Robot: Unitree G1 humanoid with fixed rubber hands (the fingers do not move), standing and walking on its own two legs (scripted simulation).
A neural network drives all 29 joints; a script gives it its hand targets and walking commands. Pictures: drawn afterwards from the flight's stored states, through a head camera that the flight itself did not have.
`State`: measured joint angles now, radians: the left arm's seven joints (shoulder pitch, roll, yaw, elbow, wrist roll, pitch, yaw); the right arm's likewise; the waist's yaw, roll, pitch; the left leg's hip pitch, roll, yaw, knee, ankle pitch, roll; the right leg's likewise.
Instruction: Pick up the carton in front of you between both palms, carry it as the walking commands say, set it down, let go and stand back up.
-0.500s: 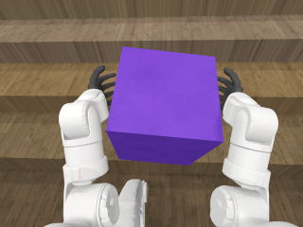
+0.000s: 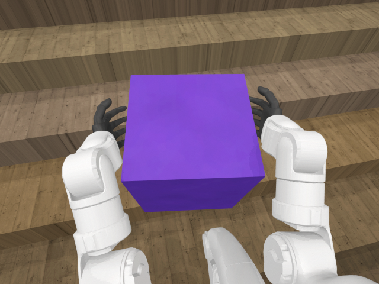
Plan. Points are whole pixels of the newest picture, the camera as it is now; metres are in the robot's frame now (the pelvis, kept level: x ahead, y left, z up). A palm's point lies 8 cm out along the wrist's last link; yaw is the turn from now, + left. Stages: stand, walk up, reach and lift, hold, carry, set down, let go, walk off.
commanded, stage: carry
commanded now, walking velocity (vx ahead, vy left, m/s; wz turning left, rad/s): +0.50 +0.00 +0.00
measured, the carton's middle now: (188, 151) +0.36 -0.03 +0.07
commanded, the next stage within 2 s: none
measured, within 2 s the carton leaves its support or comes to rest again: neither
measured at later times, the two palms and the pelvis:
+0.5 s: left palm out of the picture +0.64 +0.13 +0.31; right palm out of the picture +0.66 -0.17 +0.30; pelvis +0.30 -0.05 +0.15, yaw +2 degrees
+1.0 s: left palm out of the picture +0.95 +0.15 +0.43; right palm out of the picture +0.94 -0.15 +0.43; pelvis +0.60 +0.03 +0.30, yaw +0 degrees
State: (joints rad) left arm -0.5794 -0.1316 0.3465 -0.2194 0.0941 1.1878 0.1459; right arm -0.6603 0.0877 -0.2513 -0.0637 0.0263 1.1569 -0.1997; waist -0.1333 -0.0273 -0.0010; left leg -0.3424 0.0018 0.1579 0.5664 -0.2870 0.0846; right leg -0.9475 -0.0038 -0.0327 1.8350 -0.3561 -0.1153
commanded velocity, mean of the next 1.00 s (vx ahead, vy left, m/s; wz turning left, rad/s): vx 0.50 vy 0.00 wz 0.00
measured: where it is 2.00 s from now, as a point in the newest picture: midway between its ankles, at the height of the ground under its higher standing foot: (145, 43)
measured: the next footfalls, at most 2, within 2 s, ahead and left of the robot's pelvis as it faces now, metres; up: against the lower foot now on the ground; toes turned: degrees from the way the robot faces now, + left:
right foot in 0.24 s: +0.39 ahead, -0.13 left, +0.16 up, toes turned -6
left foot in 0.78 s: +0.70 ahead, +0.09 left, +0.32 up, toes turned +9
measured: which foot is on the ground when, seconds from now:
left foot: down 0.00-0.26, up 0.28-0.76, down 0.78-1.00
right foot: up 0.00-0.22, down 0.24-0.80, up 0.82-1.00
